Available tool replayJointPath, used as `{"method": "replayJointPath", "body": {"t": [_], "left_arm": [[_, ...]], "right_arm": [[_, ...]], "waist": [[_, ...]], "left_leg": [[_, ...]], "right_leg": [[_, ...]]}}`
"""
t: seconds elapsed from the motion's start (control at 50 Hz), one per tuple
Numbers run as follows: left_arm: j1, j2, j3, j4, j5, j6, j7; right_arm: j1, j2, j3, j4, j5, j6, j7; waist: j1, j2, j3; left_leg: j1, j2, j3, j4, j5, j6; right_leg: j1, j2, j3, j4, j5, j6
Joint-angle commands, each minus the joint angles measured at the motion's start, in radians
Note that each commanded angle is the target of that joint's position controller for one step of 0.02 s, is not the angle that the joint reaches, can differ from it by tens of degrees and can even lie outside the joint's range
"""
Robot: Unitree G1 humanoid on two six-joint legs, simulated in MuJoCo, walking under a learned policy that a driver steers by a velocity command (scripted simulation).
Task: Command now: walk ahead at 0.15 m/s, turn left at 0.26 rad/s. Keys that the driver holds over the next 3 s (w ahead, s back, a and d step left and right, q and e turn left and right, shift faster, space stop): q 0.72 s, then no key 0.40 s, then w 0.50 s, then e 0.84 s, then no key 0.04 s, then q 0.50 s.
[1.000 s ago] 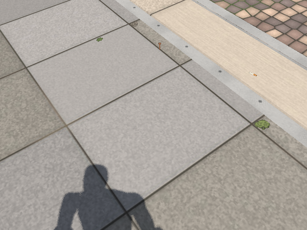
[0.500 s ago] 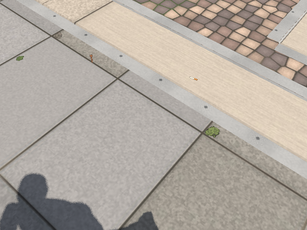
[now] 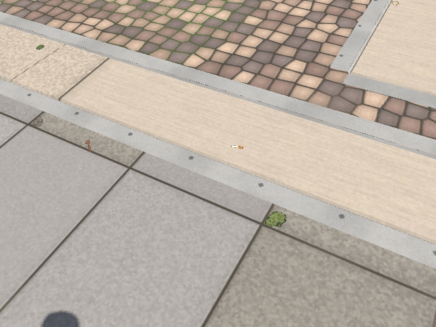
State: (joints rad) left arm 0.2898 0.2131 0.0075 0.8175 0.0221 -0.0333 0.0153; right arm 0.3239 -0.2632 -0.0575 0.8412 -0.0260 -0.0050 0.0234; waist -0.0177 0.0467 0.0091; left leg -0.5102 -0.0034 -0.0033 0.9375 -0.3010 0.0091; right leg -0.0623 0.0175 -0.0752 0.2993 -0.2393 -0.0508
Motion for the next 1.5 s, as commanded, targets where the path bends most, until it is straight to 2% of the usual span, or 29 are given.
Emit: {"method": "replayJointPath", "body": {"t": [0.02,0.12,0.2,0.22,0.24,0.26,0.28,0.3,0.34,0.4,0.5,0.62,0.68,0.7,0.72,0.74,0.76,0.8,0.92,1.04,1.08,1.12,1.14,1.22,1.34,1.44,1.46,1.48,1.5], "left_arm": [[-0.021,0.144,0.038,-0.047,-0.008,-0.014,0.016],[0.019,0.166,0.053,-0.012,-0.008,0.007,0.024],[-0.02,0.191,0.069,-0.012,-0.014,0.018,0.026],[-0.018,0.195,0.07,-0.014,-0.016,0.016,0.024],[0.005,0.128,0.053,-0.058,-0.004,0.017,0.019],[0.0,0.116,0.05,-0.094,-0.008,0.036,0.013],[-0.017,0.134,0.048,-0.077,0.008,0.049,0.012],[-0.063,0.138,0.05,-0.079,0.001,0.049,0.01],[-0.079,0.15,0.056,-0.079,0.009,0.052,0.012],[-0.018,0.127,0.05,-0.061,0.01,0.071,0.007],[-0.1,0.132,0.05,-0.1,0.004,0.082,0.013],[-0.107,0.136,0.047,-0.125,-0.013,0.06,0.022],[-0.009,0.133,0.046,-0.112,-0.019,0.041,0.034],[0.02,0.166,0.054,-0.108,-0.011,0.033,0.042],[-0.005,0.274,0.075,-0.131,0.007,0.032,0.049],[-0.084,0.313,0.086,-0.151,0.017,0.037,0.04],[-0.086,0.239,0.068,-0.156,0.015,0.037,0.033],[-0.158,0.17,0.048,-0.167,0.003,0.033,0.024],[-0.043,0.173,0.052,-0.125,-0.002,0.026,0.021],[-0.034,0.206,0.062,-0.078,0.002,0.042,0.002],[-0.029,0.193,0.059,-0.061,-0.006,0.044,0.001],[-0.01,0.088,0.028,-0.082,-0.021,0.036,-0.004],[-0.025,0.106,0.027,-0.053,-0.005,0.046,0.003],[-0.137,0.159,0.053,-0.068,0.017,0.042,-0.024],[-0.152,0.132,0.053,-0.065,0.007,0.003,-0.046],[0.024,0.126,0.062,0.004,0.003,-0.005,-0.036],[0.139,0.164,0.076,0.041,0.005,-0.014,-0.024],[0.253,0.282,0.101,0.05,0.017,-0.024,-0.012],[0.279,0.312,0.107,0.072,0.011,-0.021,-0.017]], "right_arm": [[-0.031,-0.054,-0.017,-0.063,-0.001,0.007,0.002],[-0.109,-0.024,-0.003,-0.112,-0.004,0.021,0.017],[-0.012,-0.052,-0.018,-0.106,-0.009,0.008,0.008],[0.063,-0.088,-0.03,-0.095,-0.018,-0.005,-0.002],[0.115,-0.22,-0.06,-0.11,-0.018,-0.017,-0.014],[0.139,-0.281,-0.081,-0.1,0.034,-0.003,-0.017],[0.099,-0.238,-0.074,-0.108,0.052,0.009,-0.016],[0.022,-0.177,-0.057,-0.12,0.04,0.019,-0.022],[-0.083,-0.117,-0.036,-0.136,0.028,0.035,-0.033],[-0.089,-0.14,-0.042,-0.138,0.016,0.027,-0.025],[-0.078,-0.17,-0.056,-0.142,0.008,0.041,-0.021],[-0.103,-0.179,-0.066,-0.155,-0.002,0.051,-0.012],[-0.151,-0.172,-0.066,-0.16,0.013,0.056,-0.01],[-0.15,-0.147,-0.059,-0.165,0.024,0.054,-0.015],[-0.118,-0.079,-0.043,-0.184,0.038,0.049,-0.017],[-0.115,-0.125,-0.055,-0.176,0.009,0.045,-0.027],[-0.112,-0.17,-0.067,-0.16,-0.011,0.043,-0.027],[-0.052,-0.143,-0.065,-0.12,-0.004,0.052,-0.015],[-0.123,-0.093,-0.033,-0.119,0.013,0.072,-0.006],[-0.121,-0.069,-0.002,-0.088,0.031,0.071,-0.025],[-0.086,-0.077,0.006,-0.061,0.018,0.05,-0.036],[-0.161,-0.172,0.001,-0.068,0.004,0.025,-0.045],[-0.158,-0.111,0.015,-0.052,0.012,0.02,-0.041],[-0.036,-0.167,-0.008,0.008,0.0,0.026,-0.045],[-0.021,-0.145,-0.016,0.046,0.006,-0.026,-0.038],[-0.075,-0.15,-0.024,0.056,0.018,-0.038,-0.026],[-0.082,-0.116,-0.012,0.051,0.008,-0.045,-0.026],[-0.111,-0.021,0.017,0.006,0.018,-0.053,-0.018],[-0.126,-0.088,-0.001,-0.003,0.002,-0.051,-0.02]], "waist": [[0.008,-0.149,0.023],[0.049,-0.184,0.025],[-0.008,-0.132,-0.044],[-0.059,-0.057,-0.1],[-0.054,0.133,-0.185],[-0.051,0.237,-0.294],[-0.043,0.073,-0.228],[-0.031,0.026,-0.091],[0.019,0.005,0.006],[0.035,0.018,-0.061],[-0.006,0.068,-0.046],[-0.012,0.083,-0.053],[0.044,0.081,-0.056],[0.055,0.027,-0.051],[0.024,-0.196,-0.056],[0.017,-0.276,0.003],[0.004,-0.163,0.001],[-0.044,-0.136,-0.004],[0.036,-0.193,-0.04],[0.036,-0.242,-0.047],[0.008,-0.181,-0.052],[0.074,0.099,-0.042],[0.046,0.088,-0.056],[-0.046,0.182,0.13],[-0.026,0.082,0.099],[0.083,0.015,0.065],[0.134,-0.059,0.025],[0.185,-0.314,-0.036],[0.162,-0.295,0.013]], "left_leg": [[-0.075,0.019,0.019,0.002,0.062,-0.019],[0.012,0.005,0.083,-0.217,0.064,0.015],[0.196,-0.05,0.11,-0.387,0.066,0.083],[0.342,-0.016,0.03,-0.494,0.269,0.117],[0.529,0.257,-0.313,-0.498,0.719,0.204],[0.6,0.388,-0.595,-0.554,0.875,0.399],[0.545,0.372,-0.497,-0.575,0.666,0.389],[0.422,0.316,-0.422,-0.607,0.516,0.357],[0.285,0.196,-0.311,-0.65,0.397,0.262],[0.275,0.144,-0.264,-0.635,0.442,0.237],[0.262,0.133,-0.361,-0.677,0.08,0.232],[0.248,0.127,-0.469,-0.635,0.118,0.211],[0.197,0.086,-0.497,-0.585,0.148,0.145],[0.131,0.031,-0.461,-0.534,0.034,0.087],[0.0,-0.095,-0.295,-0.331,-0.168,0.02],[-0.069,-0.188,-0.111,-0.112,-0.254,0.0],[-0.007,-0.125,-0.145,0.038,-0.226,-0.005],[0.028,-0.123,-0.139,0.162,-0.13,-0.016],[0.005,-0.106,-0.108,0.027,-0.138,-0.064],[0.269,-0.073,0.008,-0.418,-0.103,-0.022],[0.45,-0.025,-0.043,-0.683,0.176,0.007],[0.434,0.24,-0.303,-0.652,0.452,0.109],[0.386,0.228,-0.279,-0.638,0.286,0.143],[0.402,0.216,-0.404,-0.789,-0.369,0.193],[0.496,0.217,-0.338,-0.807,-0.133,0.234],[0.167,0.148,-0.211,-0.661,-0.079,0.169],[0.053,0.1,-0.159,-0.517,-0.07,0.14],[-0.096,-0.031,-0.012,-0.171,-0.154,0.083],[-0.188,-0.073,-0.032,0.032,-0.256,0.09]], "right_leg": [[0.037,-0.253,0.022,-0.018,0.738,-0.106],[0.05,-0.263,-0.022,0.074,0.769,-0.112],[0.023,-0.25,-0.048,0.34,0.805,-0.074],[-0.064,-0.206,-0.08,0.527,0.647,-0.022],[-0.284,-0.098,-0.113,0.829,0.051,0.034],[-0.445,0.071,0.032,1.007,-0.426,0.054],[-0.483,-0.011,0.116,1.039,-0.4,0.056],[-0.512,-0.029,0.113,1.013,-0.325,0.057],[-0.475,-0.064,0.115,0.856,-0.203,0.069],[-0.409,-0.032,0.098,0.78,-0.16,0.088],[-0.431,-0.024,0.116,0.619,-0.137,0.101],[-0.325,0.022,0.123,0.441,-0.166,0.075],[-0.146,0.047,0.117,0.163,-0.085,0.038],[-0.06,-0.021,0.176,0.016,-0.066,0.019],[0.004,-0.276,0.448,-0.104,-0.184,-0.058],[-0.121,-0.411,0.598,-0.13,-0.07,-0.157],[-0.173,-0.385,0.53,-0.084,0.072,-0.183],[-0.174,-0.257,0.336,-0.031,0.236,-0.137],[0.03,-0.229,0.239,0.05,0.487,-0.154],[-0.024,-0.22,0.232,0.11,0.538,-0.146],[-0.119,-0.201,0.22,0.15,0.465,-0.07],[-0.217,-0.054,0.097,0.144,-0.002,0.023],[-0.119,-0.058,0.083,0.12,-0.085,0.025],[-0.39,0.006,0.022,0.34,-0.198,0.005],[-0.46,-0.038,0.047,0.412,-0.167,0.008],[0.041,0.022,-0.013,0.151,0.005,-0.006],[0.21,-0.028,0.069,0.11,-0.065,-0.017],[0.307,-0.296,0.467,-0.091,-0.421,-0.088],[0.202,-0.418,0.753,-0.206,-0.599,-0.168]]}}
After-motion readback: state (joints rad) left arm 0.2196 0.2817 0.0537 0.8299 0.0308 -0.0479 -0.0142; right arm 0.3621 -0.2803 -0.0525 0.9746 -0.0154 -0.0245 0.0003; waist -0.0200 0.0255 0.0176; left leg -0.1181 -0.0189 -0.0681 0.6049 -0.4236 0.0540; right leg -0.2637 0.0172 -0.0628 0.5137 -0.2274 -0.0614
